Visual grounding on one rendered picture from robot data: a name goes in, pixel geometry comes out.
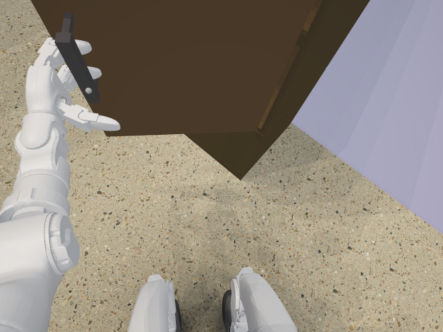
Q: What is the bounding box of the robot thigh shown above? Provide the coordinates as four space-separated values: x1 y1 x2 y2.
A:
127 279 176 332
231 273 297 332

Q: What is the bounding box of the left robot hand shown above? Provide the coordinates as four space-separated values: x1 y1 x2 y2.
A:
26 37 120 132

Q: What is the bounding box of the robot left upper arm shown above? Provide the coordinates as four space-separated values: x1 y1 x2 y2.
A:
0 212 80 332

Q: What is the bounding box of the robot right thigh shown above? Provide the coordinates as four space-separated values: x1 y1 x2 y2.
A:
231 273 297 332

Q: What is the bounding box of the cupboard door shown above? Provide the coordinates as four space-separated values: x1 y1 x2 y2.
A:
31 0 315 137

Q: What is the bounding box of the handle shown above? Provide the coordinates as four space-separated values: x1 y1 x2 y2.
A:
55 12 100 103

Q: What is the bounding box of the robot left forearm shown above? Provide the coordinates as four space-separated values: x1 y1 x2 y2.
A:
0 113 71 223

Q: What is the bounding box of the robot left thigh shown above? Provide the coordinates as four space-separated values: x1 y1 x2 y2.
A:
127 279 176 332

